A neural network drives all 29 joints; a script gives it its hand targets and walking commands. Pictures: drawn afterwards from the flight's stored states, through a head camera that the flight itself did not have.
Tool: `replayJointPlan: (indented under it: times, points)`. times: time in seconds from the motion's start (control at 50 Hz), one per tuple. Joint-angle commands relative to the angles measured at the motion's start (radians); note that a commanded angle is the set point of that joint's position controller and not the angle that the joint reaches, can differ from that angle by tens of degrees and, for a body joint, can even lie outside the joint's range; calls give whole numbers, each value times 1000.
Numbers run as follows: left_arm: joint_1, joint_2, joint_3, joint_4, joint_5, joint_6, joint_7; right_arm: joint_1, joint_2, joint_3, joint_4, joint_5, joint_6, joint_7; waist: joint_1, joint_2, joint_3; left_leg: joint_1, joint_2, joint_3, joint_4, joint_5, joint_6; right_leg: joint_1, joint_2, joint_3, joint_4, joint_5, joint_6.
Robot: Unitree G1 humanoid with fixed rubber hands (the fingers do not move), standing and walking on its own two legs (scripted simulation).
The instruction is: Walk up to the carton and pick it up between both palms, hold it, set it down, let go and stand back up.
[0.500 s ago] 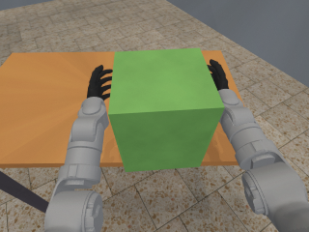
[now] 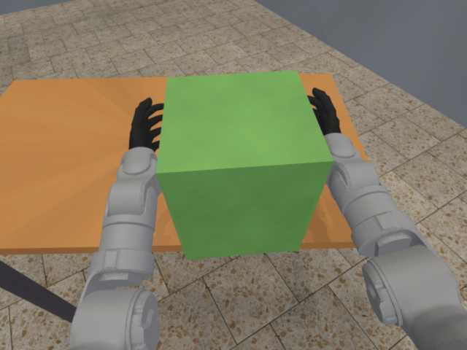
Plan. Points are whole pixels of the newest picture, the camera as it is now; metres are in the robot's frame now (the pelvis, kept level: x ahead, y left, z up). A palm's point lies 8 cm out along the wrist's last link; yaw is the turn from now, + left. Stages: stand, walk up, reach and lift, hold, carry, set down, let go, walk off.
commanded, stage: reach and lift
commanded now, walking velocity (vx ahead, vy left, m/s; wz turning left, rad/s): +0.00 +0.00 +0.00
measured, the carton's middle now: (238, 170) +0.40 +0.04 +0.09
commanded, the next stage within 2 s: none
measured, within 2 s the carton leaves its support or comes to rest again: leaves its support in 1.32 s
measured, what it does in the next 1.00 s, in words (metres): stands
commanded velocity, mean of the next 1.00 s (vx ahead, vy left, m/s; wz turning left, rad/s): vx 0.00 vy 0.00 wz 0.00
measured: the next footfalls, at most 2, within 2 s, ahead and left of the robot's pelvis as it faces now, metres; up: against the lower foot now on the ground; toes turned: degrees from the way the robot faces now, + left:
none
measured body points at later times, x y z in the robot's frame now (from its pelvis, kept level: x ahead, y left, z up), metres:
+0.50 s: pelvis +0.01 +0.01 +0.00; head +0.02 +0.01 +0.45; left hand +0.40 +0.20 +0.15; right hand +0.45 -0.10 +0.15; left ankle +0.03 +0.15 -0.75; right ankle -0.02 -0.09 -0.75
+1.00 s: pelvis +0.01 +0.01 +0.00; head +0.01 +0.03 +0.45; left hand +0.40 +0.20 +0.15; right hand +0.45 -0.10 +0.14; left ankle +0.03 +0.15 -0.75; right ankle -0.02 -0.09 -0.75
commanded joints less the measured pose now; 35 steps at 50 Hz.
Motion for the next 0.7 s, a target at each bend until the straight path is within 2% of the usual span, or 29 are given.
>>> replayJointPlan:
  times: [0.0,0.14,0.24,0.3,0.34,0.36,0.4,0.42,0.46,0.54,0.68]
  points:
    - [-397,16,-38,-141,7,-47,-20,-474,59,14,-159,-19,-33,14,26,-47,-493,330,-83,-19,54,292,28,52,-8,13,-30,376,114]
    - [-408,-27,-22,-120,46,-75,-35,-474,113,-19,-140,-71,-47,33,22,-49,-484,331,-85,-15,42,295,31,66,-13,11,-35,382,117]
    - [-428,-99,16,-86,114,-106,-68,-474,205,-81,-107,-165,-71,73,20,-52,-470,331,-88,-3,21,292,35,94,-19,3,-41,387,119]
    - [-452,-231,49,-47,206,-127,-128,-475,365,-145,-66,-290,-99,137,13,-54,-448,335,-93,12,-9,286,36,133,-27,-10,-49,403,121]
    - [-469,-460,-3,-11,274,-129,-209,-481,615,-147,-33,-407,-123,220,-3,-50,-448,350,-98,19,-33,282,31,179,-33,-24,-51,443,115]
    - [-451,-508,-23,9,290,-124,-238,-467,660,-153,-24,-442,-136,252,-10,-45,-467,347,-101,25,-35,286,26,205,-35,-25,-42,477,109]
    - [-417,-524,-33,17,304,-116,-261,-451,685,-163,-18,-478,-159,282,-13,-53,-470,310,-108,34,-35,281,28,251,-40,-27,-19,539,108]
    - [-379,-534,-40,-18,298,-114,-253,-475,675,-156,-50,-484,-191,291,-25,-82,-488,354,-92,56,-54,282,26,251,-11,-42,-14,577,104]
    - [-378,-523,-34,-7,310,-112,-249,-453,677,-174,6,-499,-208,295,-22,-72,-399,323,-96,62,-55,284,30,261,-19,-47,-16,562,110]
    - [-350,-513,-45,7,323,-84,-243,-422,665,-190,60,-484,-207,307,-13,-44,-295,319,-91,61,-74,233,44,210,-24,-47,-44,429,103]
    - [-344,-525,-97,-20,313,-57,-226,-430,630,-192,57,-459,-213,316,-13,7,-315,411,-85,56,-43,305,33,96,-15,-65,-83,276,78]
